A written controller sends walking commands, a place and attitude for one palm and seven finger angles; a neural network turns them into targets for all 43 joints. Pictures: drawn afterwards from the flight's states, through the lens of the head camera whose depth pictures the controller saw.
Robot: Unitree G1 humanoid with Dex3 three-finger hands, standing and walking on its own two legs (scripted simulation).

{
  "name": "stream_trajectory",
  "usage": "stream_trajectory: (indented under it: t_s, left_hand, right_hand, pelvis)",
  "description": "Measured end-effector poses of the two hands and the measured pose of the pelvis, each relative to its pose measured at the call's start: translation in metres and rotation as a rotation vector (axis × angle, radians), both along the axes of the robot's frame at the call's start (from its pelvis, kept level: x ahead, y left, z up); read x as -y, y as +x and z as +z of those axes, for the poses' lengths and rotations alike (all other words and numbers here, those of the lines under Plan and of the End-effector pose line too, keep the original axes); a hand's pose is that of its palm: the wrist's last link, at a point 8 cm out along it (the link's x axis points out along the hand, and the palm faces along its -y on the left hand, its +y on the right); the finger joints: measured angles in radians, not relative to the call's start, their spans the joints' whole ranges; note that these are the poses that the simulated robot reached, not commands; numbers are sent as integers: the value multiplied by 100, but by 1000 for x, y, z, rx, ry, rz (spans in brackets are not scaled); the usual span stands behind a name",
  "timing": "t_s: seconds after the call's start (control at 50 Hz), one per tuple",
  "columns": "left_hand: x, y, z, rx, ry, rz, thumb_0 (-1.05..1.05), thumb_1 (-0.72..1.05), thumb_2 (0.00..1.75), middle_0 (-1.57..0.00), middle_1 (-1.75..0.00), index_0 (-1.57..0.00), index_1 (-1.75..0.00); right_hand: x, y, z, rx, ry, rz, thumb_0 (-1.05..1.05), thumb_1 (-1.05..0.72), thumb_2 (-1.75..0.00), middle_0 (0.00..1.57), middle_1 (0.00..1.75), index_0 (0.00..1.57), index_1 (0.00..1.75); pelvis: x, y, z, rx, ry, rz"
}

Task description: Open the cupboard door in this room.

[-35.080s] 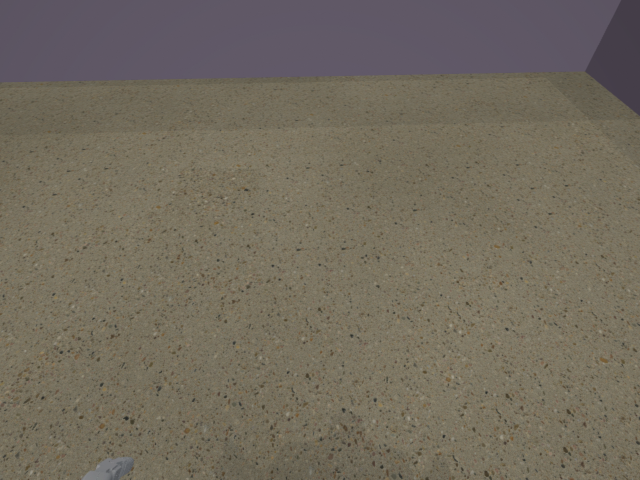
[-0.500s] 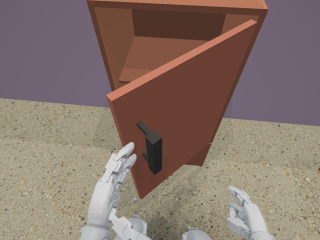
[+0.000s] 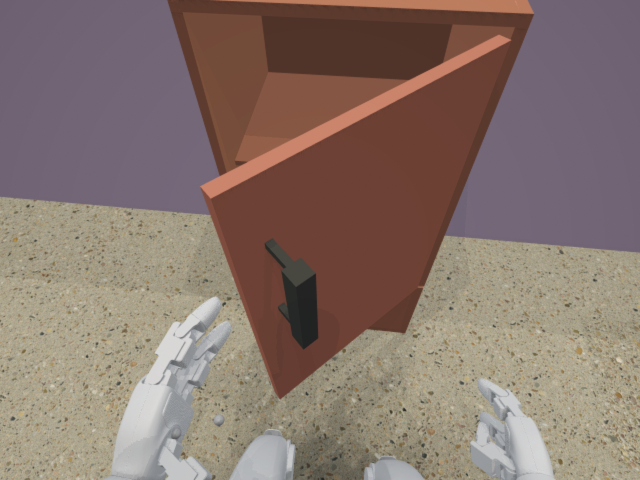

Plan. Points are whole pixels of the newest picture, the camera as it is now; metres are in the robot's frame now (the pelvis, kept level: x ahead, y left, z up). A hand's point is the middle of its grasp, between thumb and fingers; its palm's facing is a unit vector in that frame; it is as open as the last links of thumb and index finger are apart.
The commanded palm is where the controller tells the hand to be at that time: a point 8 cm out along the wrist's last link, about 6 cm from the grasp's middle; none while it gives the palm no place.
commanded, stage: draw the hand back to the body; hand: left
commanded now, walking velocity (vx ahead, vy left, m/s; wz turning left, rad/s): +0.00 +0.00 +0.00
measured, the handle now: (291, 296) +0.32 +0.06 +0.07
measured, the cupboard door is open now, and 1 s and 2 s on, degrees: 46 46 46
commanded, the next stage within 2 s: step back with the hand held close in 1.56 s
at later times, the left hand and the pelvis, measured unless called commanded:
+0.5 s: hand (123, 404) +0.18 +0.17 +0.15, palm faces -0.09 -0.99 -0.08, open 16.2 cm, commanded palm +0.15 +0.24 +0.16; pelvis +0.00 +0.02 +0.04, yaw +0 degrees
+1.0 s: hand out of the picture +0.22 +0.26 +0.23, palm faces +0.34 -0.85 -0.39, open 11.3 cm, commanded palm +0.17 +0.31 +0.25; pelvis +0.04 +0.03 +0.09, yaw +0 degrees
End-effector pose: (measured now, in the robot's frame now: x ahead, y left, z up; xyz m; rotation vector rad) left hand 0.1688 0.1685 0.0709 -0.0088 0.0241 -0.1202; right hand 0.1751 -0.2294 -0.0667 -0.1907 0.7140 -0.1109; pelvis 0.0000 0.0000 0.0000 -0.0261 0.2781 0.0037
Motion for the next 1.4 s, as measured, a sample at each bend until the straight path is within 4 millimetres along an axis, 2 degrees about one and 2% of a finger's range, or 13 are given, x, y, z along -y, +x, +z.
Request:
stream_trajectory:
  t_s: [0.1, 0.22, 0.28, 0.42, 0.5, 0.54, 0.62, 0.74, 0.9, 1.06, 1.24, 1.3, 1.4]
  left_hand:
    - [-4, 1, 8, 12, 25, -17, -1, -50, 30, -15, -30, -15, -30]
    - [-28, -6, 45, 42, 69, 54, -1, -50, 30, -15, -30, -15, -30]
    - [-35, -10, 56, 45, 60, 59, -1, -50, 30, -15, -30, -15, -30]
    - [-45, -11, 63, 13, 56, 10, -1, -50, 30, -15, -30, -15, -30]
    - [-58, -9, 80, 50, 80, 26, -1, -47, 31, -15, -30, -15, -30]
    - [-66, -7, 91, 49, 163, 79, -1, -43, 33, -16, -30, -15, -30]
    - [-79, -9, 108, 6, 259, 216, -1, -34, 37, -16, -30, -16, -30]
    - [-94, -9, 118, -57, 333, 322, -1, -16, 44, -17, -30, -16, -30]
    - [-121, 4, 155, 25, 411, 425, 0, 11, 56, -18, -30, -18, -30]
    - [-136, 16, 188, 116, 443, 479, 0, 39, 68, -19, -30, -19, -30]
    - [-150, 21, 221, 218, 484, 553, 1, 70, 81, -20, -30, -20, -30]
    - [-148, 21, 223, 216, 476, 557, 1, 78, 84, -20, -30, -20, -30]
    - [-138, 19, 207, 147, 446, 531, 1, 85, 88, -21, -30, -20, -30]
  right_hand:
    - [-5, 1, 2, 15, 11, -15, 2, -91, -90, 20, 30, 20, 30]
    - [-19, -1, 19, 33, 54, -27, 2, -91, -90, 20, 30, 20, 30]
    - [-24, -2, 30, 51, 56, -21, 2, -91, -90, 20, 30, 21, 30]
    - [-25, -2, 52, 92, 21, -10, 2, -91, -90, 20, 30, 21, 30]
    - [-24, -1, 61, 110, 12, -15, 2, -91, -90, 20, 30, 21, 30]
    - [-26, 0, 65, 105, 2, -24, 2, -91, -90, 20, 30, 21, 30]
    - [-32, 3, 73, 97, 1, -38, 2, -91, -90, 20, 30, 21, 30]
    - [-44, 10, 79, 76, 2, -13, 2, -91, -90, 20, 30, 21, 30]
    - [-52, 26, 88, 84, 5, 29, 2, -91, -90, 20, 30, 21, 30]
    - [-50, 41, 99, 100, 7, 42, 2, -91, -90, 20, 30, 21, 30]
    - [-37, 46, 106, 91, -9, 50, 2, -91, -90, 20, 30, 21, 30]
    - [-33, 44, 105, 82, -1, 45, 2, -91, -90, 20, 30, 21, 30]
    - [-26, 38, 102, 55, -1, 34, 2, -91, -90, 20, 30, 21, 30]
  pelvis:
    - [-3, -3, 0, 14, -1, -7]
    - [-7, -1, 17, 61, -5, -5]
    - [-10, 0, 25, 81, -8, 0]
    - [-15, 0, 36, 114, -16, 6]
    - [-17, 3, 41, 131, -19, 6]
    - [-18, 5, 46, 140, -17, 0]
    - [-23, 11, 58, 162, -14, -4]
    - [-28, 19, 73, 195, -5, -4]
    - [-30, 32, 86, 239, 3, -3]
    - [-30, 40, 97, 274, 12, -12]
    - [-23, 42, 104, 300, 16, -14]
    - [-21, 41, 106, 305, 17, -17]
    - [-16, 38, 108, 313, 20, -19]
